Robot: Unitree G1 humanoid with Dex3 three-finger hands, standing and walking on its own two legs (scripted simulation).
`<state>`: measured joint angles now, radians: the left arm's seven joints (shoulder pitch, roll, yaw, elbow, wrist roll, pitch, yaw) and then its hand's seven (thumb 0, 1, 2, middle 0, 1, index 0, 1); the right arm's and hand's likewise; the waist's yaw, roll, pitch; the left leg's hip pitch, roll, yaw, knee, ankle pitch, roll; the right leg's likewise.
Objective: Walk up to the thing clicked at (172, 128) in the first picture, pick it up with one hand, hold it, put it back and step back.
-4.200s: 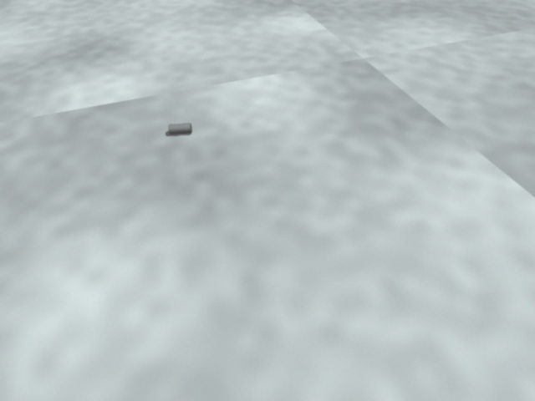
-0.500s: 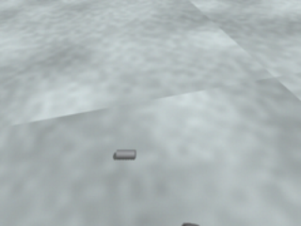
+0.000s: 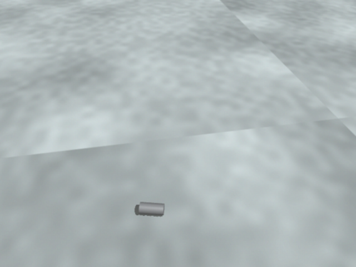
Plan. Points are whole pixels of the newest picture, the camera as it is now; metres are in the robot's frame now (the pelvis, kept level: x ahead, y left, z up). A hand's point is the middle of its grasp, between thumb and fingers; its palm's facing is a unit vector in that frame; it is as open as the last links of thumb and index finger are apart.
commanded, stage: walk up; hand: left
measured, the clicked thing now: (151, 208) +0.57 +0.14 -0.72
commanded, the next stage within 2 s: stand in 1.90 s
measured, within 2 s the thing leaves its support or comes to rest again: neither
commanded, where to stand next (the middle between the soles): +0.19 +0.00 m, yaw -1 degrees
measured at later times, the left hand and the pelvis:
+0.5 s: hand (83, 246) +0.22 +0.25 -0.12, palm faces -0.06 -0.91 -0.40, open 7.4 cm; pelvis +0.12 -0.01 +0.00, yaw -1 degrees
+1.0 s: hand (86, 238) +0.24 +0.25 -0.14, palm faces -0.01 -0.94 -0.34, open 7.4 cm; pelvis +0.16 +0.00 +0.02, yaw -1 degrees
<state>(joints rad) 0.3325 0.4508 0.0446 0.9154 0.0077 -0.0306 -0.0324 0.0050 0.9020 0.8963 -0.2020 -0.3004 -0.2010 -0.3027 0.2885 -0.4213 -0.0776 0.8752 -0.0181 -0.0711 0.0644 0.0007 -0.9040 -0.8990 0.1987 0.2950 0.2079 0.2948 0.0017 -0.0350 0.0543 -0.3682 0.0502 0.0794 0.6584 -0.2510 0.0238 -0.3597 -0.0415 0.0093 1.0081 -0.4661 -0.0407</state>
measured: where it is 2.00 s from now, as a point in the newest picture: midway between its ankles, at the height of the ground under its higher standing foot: outside the picture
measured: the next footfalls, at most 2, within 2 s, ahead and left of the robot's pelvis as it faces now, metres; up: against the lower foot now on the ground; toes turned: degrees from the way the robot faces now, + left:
right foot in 0.30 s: +0.22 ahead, -0.14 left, +0.00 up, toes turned -2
left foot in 0.56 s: +0.22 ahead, +0.13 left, +0.00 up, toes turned +0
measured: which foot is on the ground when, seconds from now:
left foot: down 0.00-0.32, up 0.34-0.54, down 0.56-1.00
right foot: up 0.00-0.28, down 0.30-1.00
